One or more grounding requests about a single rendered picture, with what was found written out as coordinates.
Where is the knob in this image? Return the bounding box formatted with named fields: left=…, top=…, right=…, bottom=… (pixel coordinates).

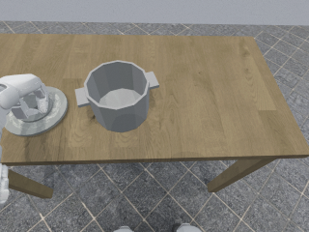
left=23, top=95, right=41, bottom=110

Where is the robot right shin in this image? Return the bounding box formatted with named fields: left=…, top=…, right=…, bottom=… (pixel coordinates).
left=178, top=223, right=190, bottom=230

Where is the table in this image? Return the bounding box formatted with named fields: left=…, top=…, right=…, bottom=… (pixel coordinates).
left=0, top=33, right=309, bottom=199

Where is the robot left hand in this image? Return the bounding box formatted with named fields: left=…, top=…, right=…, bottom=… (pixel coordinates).
left=0, top=73, right=49, bottom=119

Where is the robot left forearm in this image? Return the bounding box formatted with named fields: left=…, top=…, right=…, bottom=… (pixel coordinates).
left=0, top=81, right=20, bottom=162

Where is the lid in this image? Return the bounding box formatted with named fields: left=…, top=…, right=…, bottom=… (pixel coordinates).
left=5, top=86, right=69, bottom=137

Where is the pot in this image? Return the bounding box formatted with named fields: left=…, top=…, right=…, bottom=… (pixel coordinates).
left=74, top=60, right=159, bottom=132

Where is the robot shin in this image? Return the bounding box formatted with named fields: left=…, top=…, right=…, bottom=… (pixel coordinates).
left=178, top=223, right=190, bottom=230
left=120, top=226, right=131, bottom=231

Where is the robot left shin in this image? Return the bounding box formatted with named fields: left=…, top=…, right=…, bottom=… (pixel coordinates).
left=120, top=226, right=131, bottom=231

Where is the left robot upper arm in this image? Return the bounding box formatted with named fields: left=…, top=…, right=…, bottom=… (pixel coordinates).
left=0, top=163, right=10, bottom=208

